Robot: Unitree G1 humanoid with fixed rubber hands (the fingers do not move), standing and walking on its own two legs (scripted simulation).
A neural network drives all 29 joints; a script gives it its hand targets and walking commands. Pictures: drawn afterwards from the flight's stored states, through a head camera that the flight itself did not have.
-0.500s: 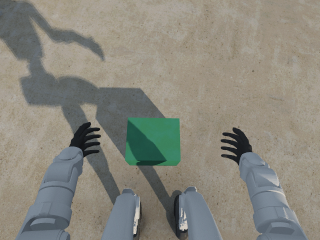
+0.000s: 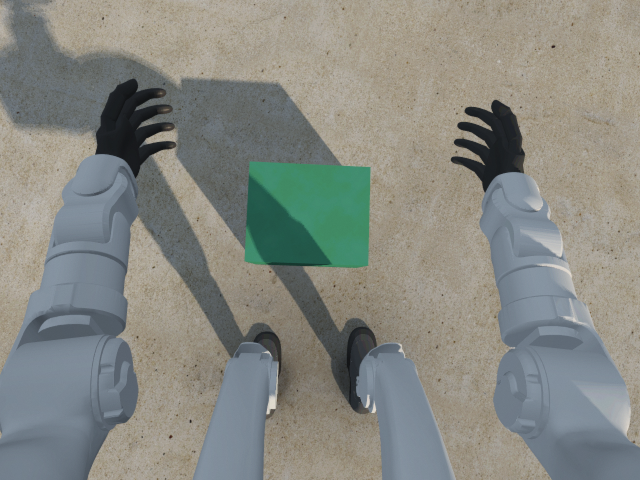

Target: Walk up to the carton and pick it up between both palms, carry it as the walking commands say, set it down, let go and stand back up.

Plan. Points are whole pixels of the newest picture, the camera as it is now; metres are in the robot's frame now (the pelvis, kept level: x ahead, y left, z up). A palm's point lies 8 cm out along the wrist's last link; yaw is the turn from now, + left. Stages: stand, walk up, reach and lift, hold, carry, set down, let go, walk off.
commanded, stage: reach and lift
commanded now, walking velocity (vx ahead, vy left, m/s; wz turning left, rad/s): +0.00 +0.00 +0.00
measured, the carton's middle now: (308, 219) +0.48 +0.02 -0.56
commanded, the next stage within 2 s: none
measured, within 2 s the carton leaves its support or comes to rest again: neither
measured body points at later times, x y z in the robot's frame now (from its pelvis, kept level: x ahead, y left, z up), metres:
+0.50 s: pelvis -0.01 +0.00 -0.10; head +0.31 +0.01 +0.23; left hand +0.50 +0.23 -0.22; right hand +0.49 -0.20 -0.23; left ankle +0.07 +0.12 -0.61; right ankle +0.08 -0.12 -0.62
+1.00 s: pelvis -0.06 +0.00 -0.23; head +0.31 +0.01 +0.01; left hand +0.49 +0.22 -0.40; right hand +0.48 -0.19 -0.40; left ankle +0.06 +0.12 -0.61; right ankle +0.08 -0.12 -0.61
